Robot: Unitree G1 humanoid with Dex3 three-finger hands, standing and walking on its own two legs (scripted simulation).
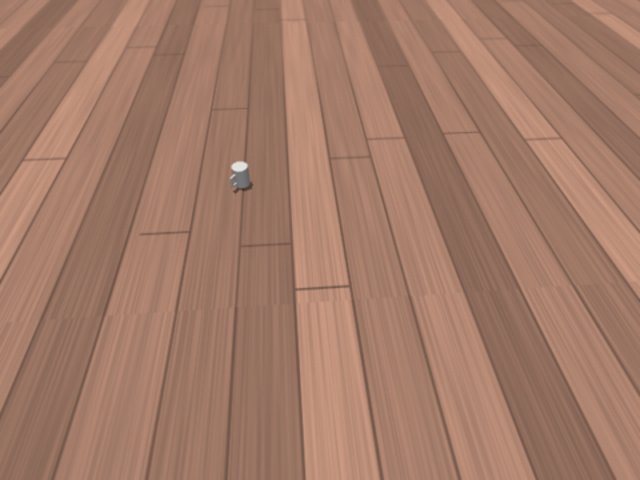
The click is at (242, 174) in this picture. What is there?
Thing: mug
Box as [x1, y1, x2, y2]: [230, 161, 249, 187]
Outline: 244,162 235,162 231,166 233,175 230,177 230,181 232,187 235,185 238,187 245,187 249,184 247,165
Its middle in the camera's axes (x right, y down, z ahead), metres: -0.38 -0.33 +1.85
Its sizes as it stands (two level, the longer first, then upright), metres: 0.110 0.076 0.102
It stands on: the floor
